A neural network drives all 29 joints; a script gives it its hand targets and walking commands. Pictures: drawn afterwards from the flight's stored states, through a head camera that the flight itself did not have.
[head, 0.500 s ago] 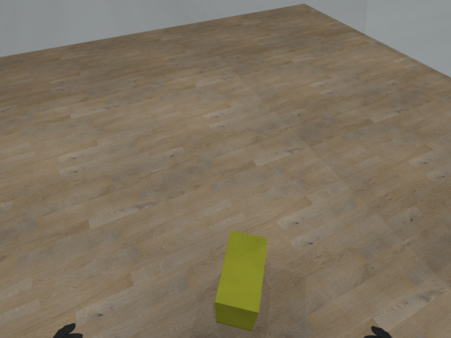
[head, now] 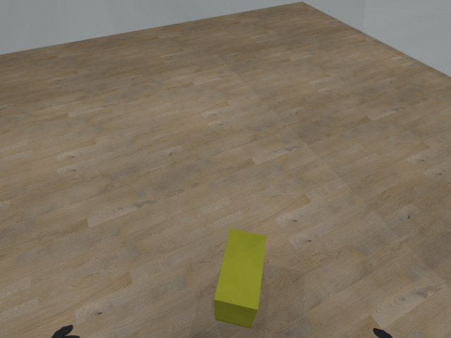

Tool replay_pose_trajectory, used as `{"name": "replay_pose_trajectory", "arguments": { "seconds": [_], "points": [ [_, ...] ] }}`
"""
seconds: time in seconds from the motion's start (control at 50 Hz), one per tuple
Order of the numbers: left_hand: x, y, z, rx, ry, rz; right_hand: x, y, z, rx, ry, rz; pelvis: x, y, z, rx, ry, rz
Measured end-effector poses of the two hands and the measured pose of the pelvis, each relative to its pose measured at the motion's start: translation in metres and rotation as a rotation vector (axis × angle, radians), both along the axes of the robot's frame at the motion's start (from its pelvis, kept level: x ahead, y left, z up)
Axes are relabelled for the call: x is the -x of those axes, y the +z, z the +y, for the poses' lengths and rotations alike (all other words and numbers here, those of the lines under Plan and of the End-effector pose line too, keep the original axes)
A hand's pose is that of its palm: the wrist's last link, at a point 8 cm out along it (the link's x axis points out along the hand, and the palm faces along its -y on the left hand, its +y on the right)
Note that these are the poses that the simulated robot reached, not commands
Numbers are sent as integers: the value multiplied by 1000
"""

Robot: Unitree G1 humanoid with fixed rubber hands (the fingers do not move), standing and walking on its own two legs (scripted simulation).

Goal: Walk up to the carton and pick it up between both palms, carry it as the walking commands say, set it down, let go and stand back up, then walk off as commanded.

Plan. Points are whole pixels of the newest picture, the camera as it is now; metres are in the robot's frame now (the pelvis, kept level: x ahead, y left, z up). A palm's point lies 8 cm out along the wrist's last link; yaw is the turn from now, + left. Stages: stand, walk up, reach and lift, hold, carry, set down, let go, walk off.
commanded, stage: walk off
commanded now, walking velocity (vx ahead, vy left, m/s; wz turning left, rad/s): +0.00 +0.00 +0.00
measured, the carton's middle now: (240, 278) +0.43 -0.06 -0.64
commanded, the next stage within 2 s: none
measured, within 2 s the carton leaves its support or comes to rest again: neither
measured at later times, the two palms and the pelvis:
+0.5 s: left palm out of the picture +0.12 +0.24 -0.13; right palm out of the picture -0.01 -0.33 -0.15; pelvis -0.01 -0.03 -0.02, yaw -16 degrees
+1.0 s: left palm (130, 299) +0.21 +0.20 -0.13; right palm out of the picture -0.04 -0.32 -0.10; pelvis +0.00 -0.02 -0.01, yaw -34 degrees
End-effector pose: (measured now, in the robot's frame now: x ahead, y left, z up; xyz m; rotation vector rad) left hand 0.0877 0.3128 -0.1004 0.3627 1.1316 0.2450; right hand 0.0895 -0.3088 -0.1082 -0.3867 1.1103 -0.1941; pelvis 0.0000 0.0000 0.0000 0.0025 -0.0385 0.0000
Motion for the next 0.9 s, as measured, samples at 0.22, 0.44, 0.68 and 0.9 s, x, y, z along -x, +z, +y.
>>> {"name": "replay_pose_trajectory", "arguments": {
  "seconds": [0.22,0.44,0.68,0.9],
  "points": [
    [9,-15,-9,30,-30,79,19,-6,3,4,-76,35,4,-4,2,2,-61,21],
    [-17,-23,-54,40,-196,121,84,-25,-13,-36,-260,65,9,-13,-17,-24,-222,25],
    [-46,-10,-114,14,-344,113,123,-28,-37,-106,-422,13,19,-7,-50,-38,-386,31],
    [-92,-11,-116,20,-464,91,120,-5,-27,-70,-525,-102,12,-4,-34,-43,-531,48]
  ]
}}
